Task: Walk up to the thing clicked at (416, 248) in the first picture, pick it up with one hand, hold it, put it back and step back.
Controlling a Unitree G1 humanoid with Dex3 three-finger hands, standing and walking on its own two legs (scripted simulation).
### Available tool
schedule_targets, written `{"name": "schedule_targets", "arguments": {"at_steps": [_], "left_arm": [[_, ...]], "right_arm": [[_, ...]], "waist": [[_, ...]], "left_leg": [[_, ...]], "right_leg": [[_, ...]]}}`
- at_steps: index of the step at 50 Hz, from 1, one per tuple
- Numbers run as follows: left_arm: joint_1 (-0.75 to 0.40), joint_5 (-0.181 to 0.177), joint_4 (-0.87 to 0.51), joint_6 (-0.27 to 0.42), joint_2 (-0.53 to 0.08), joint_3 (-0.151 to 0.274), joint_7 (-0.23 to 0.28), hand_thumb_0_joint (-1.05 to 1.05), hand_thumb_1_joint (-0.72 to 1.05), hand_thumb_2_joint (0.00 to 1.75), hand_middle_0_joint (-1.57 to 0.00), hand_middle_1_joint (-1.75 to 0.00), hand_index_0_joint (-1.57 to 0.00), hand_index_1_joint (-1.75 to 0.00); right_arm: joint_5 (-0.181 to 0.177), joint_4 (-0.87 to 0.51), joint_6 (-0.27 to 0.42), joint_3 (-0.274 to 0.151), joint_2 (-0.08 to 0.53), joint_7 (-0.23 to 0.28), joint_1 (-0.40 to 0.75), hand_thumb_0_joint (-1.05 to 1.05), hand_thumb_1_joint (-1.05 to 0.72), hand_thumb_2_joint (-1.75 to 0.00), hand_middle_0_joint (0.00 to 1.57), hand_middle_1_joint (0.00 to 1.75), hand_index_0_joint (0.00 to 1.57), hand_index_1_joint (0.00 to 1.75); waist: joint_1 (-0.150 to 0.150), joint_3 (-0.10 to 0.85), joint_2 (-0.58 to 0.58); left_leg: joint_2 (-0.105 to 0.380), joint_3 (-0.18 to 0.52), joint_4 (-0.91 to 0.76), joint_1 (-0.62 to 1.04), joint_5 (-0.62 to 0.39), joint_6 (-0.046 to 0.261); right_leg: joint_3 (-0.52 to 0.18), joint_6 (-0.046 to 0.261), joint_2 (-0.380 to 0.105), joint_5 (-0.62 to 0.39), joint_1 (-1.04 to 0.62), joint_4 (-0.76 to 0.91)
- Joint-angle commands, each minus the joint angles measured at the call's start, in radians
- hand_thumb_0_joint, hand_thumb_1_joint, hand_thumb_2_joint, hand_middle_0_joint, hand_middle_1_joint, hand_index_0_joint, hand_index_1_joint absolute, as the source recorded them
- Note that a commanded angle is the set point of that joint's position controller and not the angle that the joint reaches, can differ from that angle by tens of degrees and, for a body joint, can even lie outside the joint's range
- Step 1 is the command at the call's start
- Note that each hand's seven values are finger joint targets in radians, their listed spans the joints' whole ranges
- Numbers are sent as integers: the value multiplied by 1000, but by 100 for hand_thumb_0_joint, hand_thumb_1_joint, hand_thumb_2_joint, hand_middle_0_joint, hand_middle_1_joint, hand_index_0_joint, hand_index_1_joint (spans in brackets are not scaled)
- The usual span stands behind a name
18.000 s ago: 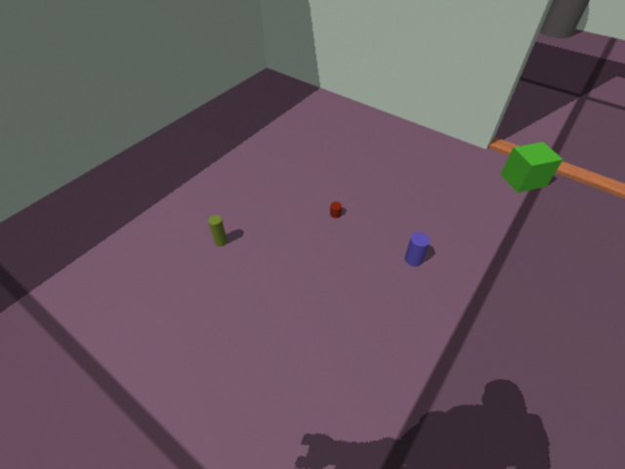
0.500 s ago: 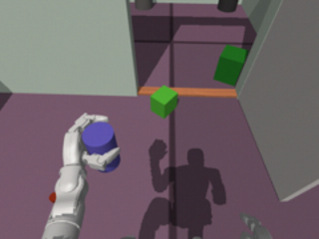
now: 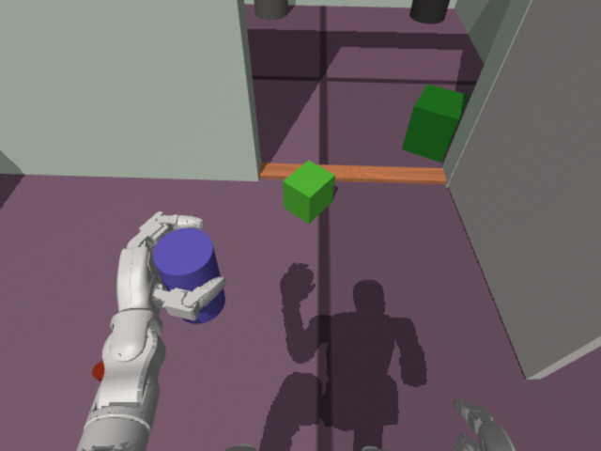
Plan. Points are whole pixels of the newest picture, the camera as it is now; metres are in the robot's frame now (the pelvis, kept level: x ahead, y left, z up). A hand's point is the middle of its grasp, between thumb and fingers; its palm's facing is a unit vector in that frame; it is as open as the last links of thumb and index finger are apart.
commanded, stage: hold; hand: left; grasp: from the side
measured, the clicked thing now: (193, 278) +0.33 +0.16 +0.03
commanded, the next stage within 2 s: crouch in 0.90 s
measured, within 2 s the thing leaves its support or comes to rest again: neither
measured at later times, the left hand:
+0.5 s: hand (186, 269) +0.33 +0.17 +0.06, palm faces +0.14 -0.99 -0.02, open 10.2 cm
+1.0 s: hand (188, 268) +0.33 +0.17 +0.05, palm faces +0.13 -0.99 -0.03, open 10.2 cm
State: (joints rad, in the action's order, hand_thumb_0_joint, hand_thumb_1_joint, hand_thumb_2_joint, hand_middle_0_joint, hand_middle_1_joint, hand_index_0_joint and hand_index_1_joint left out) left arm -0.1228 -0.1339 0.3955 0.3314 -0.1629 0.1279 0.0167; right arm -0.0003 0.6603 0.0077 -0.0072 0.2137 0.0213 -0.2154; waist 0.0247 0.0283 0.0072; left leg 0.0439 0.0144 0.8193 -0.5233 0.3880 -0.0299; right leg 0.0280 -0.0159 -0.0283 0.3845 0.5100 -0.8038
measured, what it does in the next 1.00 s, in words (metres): stands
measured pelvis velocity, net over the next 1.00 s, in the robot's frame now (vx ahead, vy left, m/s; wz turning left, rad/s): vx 0.00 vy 0.00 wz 0.00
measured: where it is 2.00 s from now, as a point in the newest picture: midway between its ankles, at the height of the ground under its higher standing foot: outside the picture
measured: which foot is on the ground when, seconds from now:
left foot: down 0.00-1.00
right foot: down 0.00-1.00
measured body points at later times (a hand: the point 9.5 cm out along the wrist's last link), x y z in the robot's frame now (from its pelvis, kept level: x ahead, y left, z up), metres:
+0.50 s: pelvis +0.00 +0.00 +0.00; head +0.04 +0.00 +0.45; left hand +0.32 +0.22 +0.06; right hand +0.14 -0.24 -0.11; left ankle +0.02 +0.14 -0.70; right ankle +0.01 -0.13 -0.70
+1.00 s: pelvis +0.00 +0.00 +0.00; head +0.04 +0.00 +0.45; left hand +0.32 +0.22 +0.06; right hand +0.14 -0.24 -0.11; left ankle +0.02 +0.14 -0.70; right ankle +0.01 -0.13 -0.70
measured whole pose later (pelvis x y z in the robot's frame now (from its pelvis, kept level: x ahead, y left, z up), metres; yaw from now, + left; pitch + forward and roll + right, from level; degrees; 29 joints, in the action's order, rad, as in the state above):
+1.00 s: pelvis +0.00 +0.00 +0.00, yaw +0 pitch +6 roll -1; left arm -0.11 -0.13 0.39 0.34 -0.17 0.13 0.01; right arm 0.00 0.66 0.00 -0.01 0.21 0.02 -0.22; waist 0.02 0.03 0.01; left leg 0.04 0.01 0.82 -0.52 0.40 -0.03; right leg 0.03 -0.02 -0.03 0.39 0.51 -0.80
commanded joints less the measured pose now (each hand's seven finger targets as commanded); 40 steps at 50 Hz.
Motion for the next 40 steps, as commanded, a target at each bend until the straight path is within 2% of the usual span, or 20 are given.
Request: {"name": "schedule_targets", "arguments": {"at_steps": [1,2,4,6,7,10,12,14,15,21,24,25,27,30,31,32,34,35,37,40], "left_arm": [[-249,-6,-209,71,-110,31,0,0,16,119,-122,-135,-124,-136],[-283,-12,-265,77,-120,40,2,0,18,119,-122,-135,-123,-135],[-229,-14,-192,70,-97,36,2,0,18,119,-122,-136,-124,-136],[-271,-10,-283,84,-144,57,5,0,19,119,-121,-135,-123,-135],[-275,-7,-250,82,-119,29,2,0,17,119,-122,-135,-124,-136],[-209,-21,-171,72,-85,34,-4,0,18,119,-121,-135,-122,-135],[-271,-20,-250,88,-126,56,-3,0,18,120,-121,-135,-122,-135],[-287,-10,-286,96,-130,37,-2,0,18,118,-121,-135,-122,-134],[-235,-12,-209,86,-92,25,-3,0,18,119,-122,-135,-123,-135],[-262,-14,-262,92,-135,54,-1,0,18,120,-121,-135,-122,-135],[-225,-16,-202,80,-92,21,-8,0,17,121,-122,-136,-123,-137],[-255,-21,-267,85,-108,29,-7,0,17,120,-121,-135,-122,-135],[-222,-17,-219,80,-102,28,-9,0,15,118,-120,-134,-121,-134],[-262,-16,-302,91,-123,38,-4,0,15,118,-120,-134,-122,-134],[-230,-13,-271,83,-127,45,-1,0,14,118,-120,-134,-121,-134],[-222,-10,-264,80,-102,13,-4,0,14,117,-120,-134,-121,-134],[-205,-17,-220,74,-92,31,2,0,12,116,-117,-132,-119,-132],[-251,-17,-257,80,-130,60,7,0,14,115,-117,-131,-118,-131],[-250,-6,-270,84,-111,25,6,0,14,116,-118,-132,-119,-132],[-234,-6,-209,77,-113,39,2,0,16,117,-119,-133,-121,-133]], "right_arm": [[-3,-132,44,-47,129,10,40,0,-92,-91,20,30,20,30],[-3,-138,44,-47,127,9,44,0,-91,-91,20,30,20,30],[-4,-140,48,-48,130,7,50,0,-92,-91,20,30,20,30],[-5,-138,47,-51,132,8,37,0,-92,-91,20,30,20,30],[-3,-135,45,-50,133,10,33,0,-92,-91,20,30,20,30],[-6,-134,50,-44,124,10,42,0,-92,-91,20,30,20,30],[-4,-136,50,-49,132,8,38,0,-92,-91,20,30,20,30],[-2,-140,47,-47,130,7,36,0,-92,-91,20,30,20,30],[-2,-140,48,-44,128,6,37,0,-92,-91,20,30,20,30],[-5,-130,48,-49,132,7,25,0,-92,-91,20,30,20,30],[-5,-132,46,-46,130,7,35,0,-92,-91,20,30,20,30],[-8,-135,46,-48,131,7,38,0,-92,-91,20,30,20,30],[-8,-135,47,-50,132,6,44,0,-92,-91,20,30,20,30],[-4,-142,47,-50,129,5,35,0,-92,-91,20,30,20,30],[-8,-141,44,-51,135,8,31,0,-92,-91,20,30,20,30],[-6,-143,44,-47,129,6,35,0,-92,-91,20,30,20,30],[-5,-137,44,-47,129,6,34,0,-92,-91,20,30,20,30],[-6,-135,43,-50,133,9,36,0,-92,-91,20,30,20,30],[-3,-138,40,-46,127,8,38,0,-92,-91,20,30,20,30],[-3,-130,41,-47,127,12,36,0,-92,-91,20,30,20,30]], "waist": [[-1,238,6],[-8,248,23],[-7,232,-9],[-17,294,22],[3,272,11],[3,214,-42],[-8,274,0],[-9,278,36],[0,245,0],[-12,287,15],[4,234,-10],[-6,243,17],[-1,215,-12],[-11,308,20],[-9,291,2],[0,266,11],[-1,249,-22],[-3,255,-5],[1,249,4],[2,231,-16]], "left_leg": [[-34,-23,-121,108,-160,27],[-35,-22,-123,110,-152,25],[-31,-18,-122,92,-145,26],[-33,-20,-119,126,-189,23],[-31,-20,-114,128,-197,25],[-31,-20,-111,83,-159,31],[-33,-20,-110,106,-183,28],[-34,-23,-113,126,-182,23],[-31,-18,-116,108,-169,24],[-31,-20,-112,125,-198,24],[-29,-16,-117,109,-186,27],[-30,-18,-118,115,-188,24],[-30,-17,-118,95,-160,27],[-34,-21,-102,131,-224,26],[-34,-21,-106,139,-233,27],[-32,-21,-107,136,-229,26],[-28,-15,-105,114,-222,28],[-29,-18,-104,111,-209,28],[-31,-20,-112,120,-194,27],[-33,-23,-101,100,-189,31]], "right_leg": [[13,16,30,-203,-99,124],[14,18,30,-194,-107,127],[19,18,35,-185,-98,121],[16,20,33,-225,-135,113],[15,18,34,-236,-113,110],[16,13,32,-207,-91,121],[13,16,30,-227,-121,111],[12,20,32,-220,-114,113],[17,18,36,-208,-104,112],[13,18,32,-238,-131,111],[18,18,34,-225,-100,113],[17,20,33,-224,-108,116],[19,18,33,-198,-86,119],[12,17,28,-263,-140,107],[13,16,30,-271,-133,110],[13,16,30,-268,-122,110],[19,15,34,-260,-113,110],[16,16,32,-250,-105,111],[16,16,31,-236,-108,111],[11,12,29,-236,-99,116]]}}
